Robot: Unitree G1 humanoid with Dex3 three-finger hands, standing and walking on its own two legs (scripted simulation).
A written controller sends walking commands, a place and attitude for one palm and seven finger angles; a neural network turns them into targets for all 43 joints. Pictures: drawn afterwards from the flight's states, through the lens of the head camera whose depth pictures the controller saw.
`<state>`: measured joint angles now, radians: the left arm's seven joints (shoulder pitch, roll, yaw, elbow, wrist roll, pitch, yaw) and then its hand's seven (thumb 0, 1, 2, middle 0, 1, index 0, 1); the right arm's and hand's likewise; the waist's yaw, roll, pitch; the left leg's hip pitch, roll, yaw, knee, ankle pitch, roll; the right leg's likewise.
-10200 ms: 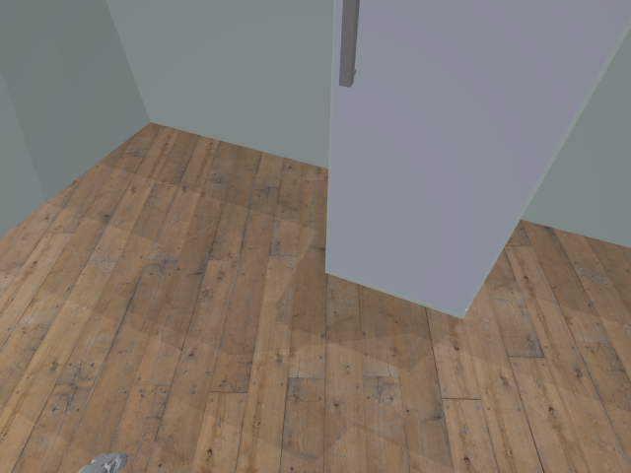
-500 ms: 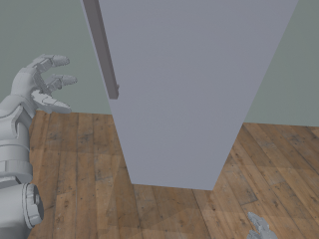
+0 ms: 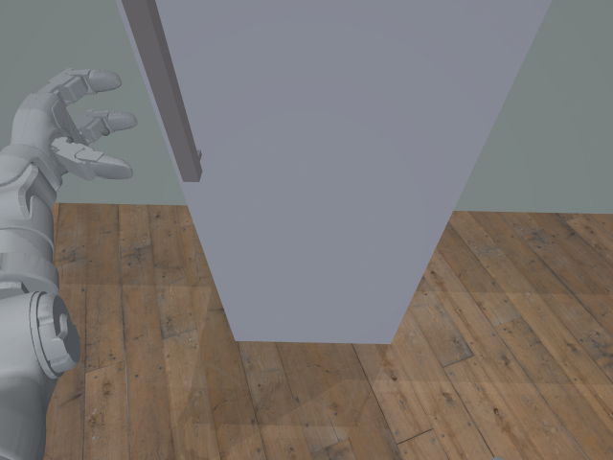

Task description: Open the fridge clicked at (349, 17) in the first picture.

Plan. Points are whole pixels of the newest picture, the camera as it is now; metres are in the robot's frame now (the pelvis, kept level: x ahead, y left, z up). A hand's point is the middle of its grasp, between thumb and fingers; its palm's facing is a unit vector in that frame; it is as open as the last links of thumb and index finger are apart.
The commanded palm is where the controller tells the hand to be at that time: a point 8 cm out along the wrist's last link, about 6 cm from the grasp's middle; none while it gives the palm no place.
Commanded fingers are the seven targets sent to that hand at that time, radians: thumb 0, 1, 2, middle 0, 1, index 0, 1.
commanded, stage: move the hooked fingers beside the handle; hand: left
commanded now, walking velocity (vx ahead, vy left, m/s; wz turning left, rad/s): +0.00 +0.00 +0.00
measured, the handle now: (165, 64) +0.53 +0.17 +0.25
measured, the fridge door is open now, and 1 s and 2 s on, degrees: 0 0 0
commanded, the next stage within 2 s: feel for the door with the fingertips in 0.86 s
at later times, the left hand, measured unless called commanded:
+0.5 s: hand (110, 128) +0.46 +0.24 +0.20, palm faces -0.02 -1.00 +0.00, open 14.0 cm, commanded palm +0.45 +0.29 +0.20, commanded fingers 0.00 -0.50 0.30 -0.30 -1.20 -0.30 -1.20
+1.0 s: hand (113, 126) +0.47 +0.23 +0.20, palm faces -0.03 -1.00 +0.01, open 14.0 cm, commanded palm +0.44 +0.28 +0.20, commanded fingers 0.00 -0.50 0.30 -0.30 -1.20 -0.30 -1.20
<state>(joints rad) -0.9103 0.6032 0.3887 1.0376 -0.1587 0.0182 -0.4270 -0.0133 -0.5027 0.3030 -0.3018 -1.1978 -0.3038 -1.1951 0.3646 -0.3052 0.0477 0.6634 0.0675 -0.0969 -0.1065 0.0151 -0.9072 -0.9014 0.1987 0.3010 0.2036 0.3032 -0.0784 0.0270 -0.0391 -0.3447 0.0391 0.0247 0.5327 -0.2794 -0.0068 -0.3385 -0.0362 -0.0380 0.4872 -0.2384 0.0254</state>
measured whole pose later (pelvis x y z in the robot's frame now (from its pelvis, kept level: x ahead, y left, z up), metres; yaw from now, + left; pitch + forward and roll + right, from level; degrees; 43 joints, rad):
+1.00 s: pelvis +0.01 +0.00 +0.00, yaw +0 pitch +7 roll -1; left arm -0.92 0.60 0.38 1.05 -0.16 0.00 -0.42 -0.01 -0.50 0.30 -0.30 -1.20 -0.30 -1.20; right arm 0.37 -0.30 0.05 0.64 0.07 -0.05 -0.09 0.01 -0.91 -0.90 0.20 0.30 0.20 0.30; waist -0.08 0.03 -0.06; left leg -0.38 0.05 0.02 0.57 -0.31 -0.01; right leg -0.37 -0.03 -0.04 0.51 -0.26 0.02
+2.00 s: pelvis +0.00 +0.00 +0.00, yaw -1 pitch +8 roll -1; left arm -0.99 0.59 0.40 1.12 -0.13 -0.06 -0.36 -0.01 -0.50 0.30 -0.34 -1.22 -0.35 -1.22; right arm 0.43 -0.31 0.03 0.67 0.05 -0.06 -0.09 0.01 -0.91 -0.90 0.20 0.30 0.20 0.30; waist -0.12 0.03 -0.06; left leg -0.43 0.06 0.03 0.59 -0.30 -0.01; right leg -0.42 -0.02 -0.03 0.53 -0.25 0.02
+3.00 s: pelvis +0.00 -0.01 +0.00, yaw +0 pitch +5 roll -1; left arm -0.90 0.41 0.28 0.91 -0.17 0.04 -0.22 -0.01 -0.50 0.30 -0.26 -1.18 -0.26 -1.18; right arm 0.35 -0.29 0.03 0.68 0.06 -0.08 -0.09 0.01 -0.91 -0.90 0.20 0.30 0.20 0.30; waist -0.06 0.04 -0.05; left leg -0.34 0.04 0.01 0.55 -0.30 -0.01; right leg -0.33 -0.03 -0.05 0.51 -0.26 0.02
